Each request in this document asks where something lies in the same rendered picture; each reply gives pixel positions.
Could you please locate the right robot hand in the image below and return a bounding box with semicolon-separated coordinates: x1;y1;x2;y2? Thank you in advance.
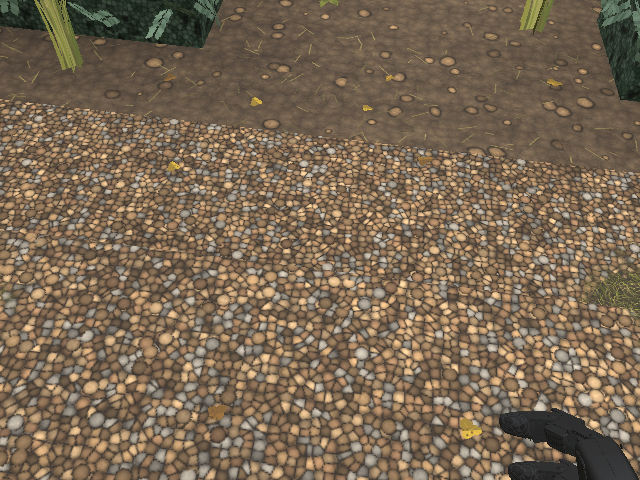
499;408;639;480

